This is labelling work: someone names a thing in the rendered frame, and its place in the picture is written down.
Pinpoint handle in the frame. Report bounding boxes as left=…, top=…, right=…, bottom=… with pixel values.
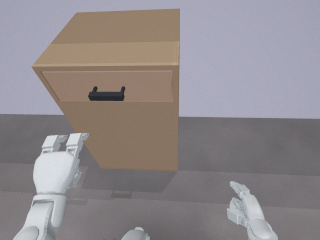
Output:
left=88, top=86, right=125, bottom=101

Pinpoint drawer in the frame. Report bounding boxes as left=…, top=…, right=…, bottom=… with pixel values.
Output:
left=42, top=70, right=173, bottom=101

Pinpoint right robot forearm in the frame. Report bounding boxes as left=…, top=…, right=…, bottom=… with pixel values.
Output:
left=246, top=218, right=278, bottom=240

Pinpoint cabinet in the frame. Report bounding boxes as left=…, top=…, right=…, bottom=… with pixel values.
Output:
left=31, top=8, right=180, bottom=172

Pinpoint left robot thigh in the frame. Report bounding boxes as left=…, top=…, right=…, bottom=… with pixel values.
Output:
left=121, top=229, right=150, bottom=240

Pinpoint right robot hand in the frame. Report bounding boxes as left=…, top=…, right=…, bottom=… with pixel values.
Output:
left=227, top=181, right=265, bottom=227

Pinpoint left robot hand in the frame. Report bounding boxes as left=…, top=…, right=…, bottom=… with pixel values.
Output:
left=33, top=133, right=90, bottom=194

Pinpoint left robot forearm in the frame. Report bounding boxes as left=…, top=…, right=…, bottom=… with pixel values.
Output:
left=13, top=192, right=68, bottom=240

